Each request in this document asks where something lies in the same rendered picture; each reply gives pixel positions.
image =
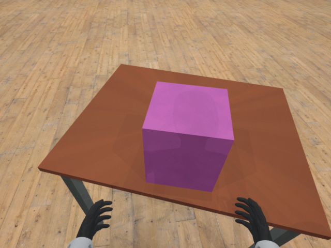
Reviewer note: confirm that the table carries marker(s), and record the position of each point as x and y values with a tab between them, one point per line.
266	162

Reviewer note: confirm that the robot left hand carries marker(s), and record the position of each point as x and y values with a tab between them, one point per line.
89	225

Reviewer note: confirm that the carton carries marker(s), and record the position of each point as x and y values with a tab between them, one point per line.
187	135

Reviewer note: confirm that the left robot forearm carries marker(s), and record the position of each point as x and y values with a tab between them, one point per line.
81	242

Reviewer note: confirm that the robot right hand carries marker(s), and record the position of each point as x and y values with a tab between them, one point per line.
257	224

